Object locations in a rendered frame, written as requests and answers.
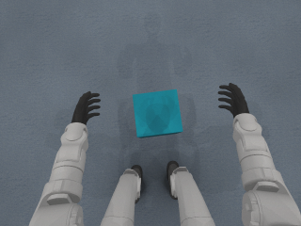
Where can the carton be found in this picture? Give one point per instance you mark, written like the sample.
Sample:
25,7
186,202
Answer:
157,113

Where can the left robot hand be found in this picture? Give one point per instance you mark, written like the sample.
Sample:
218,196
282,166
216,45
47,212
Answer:
81,110

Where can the right robot forearm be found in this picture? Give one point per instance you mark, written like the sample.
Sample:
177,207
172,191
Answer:
258,169

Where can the left robot forearm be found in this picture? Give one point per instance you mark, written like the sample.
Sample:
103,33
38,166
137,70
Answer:
65,183

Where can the robot left upper arm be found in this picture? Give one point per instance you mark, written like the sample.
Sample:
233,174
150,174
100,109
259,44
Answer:
64,214

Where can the left robot thigh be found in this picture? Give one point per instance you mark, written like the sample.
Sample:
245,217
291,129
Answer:
121,209

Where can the right robot hand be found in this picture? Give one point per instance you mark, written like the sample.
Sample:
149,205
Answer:
238,101

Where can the robot right foot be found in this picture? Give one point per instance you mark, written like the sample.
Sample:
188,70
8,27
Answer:
171,166

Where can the robot right upper arm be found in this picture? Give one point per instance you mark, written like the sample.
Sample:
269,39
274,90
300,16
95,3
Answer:
266,208

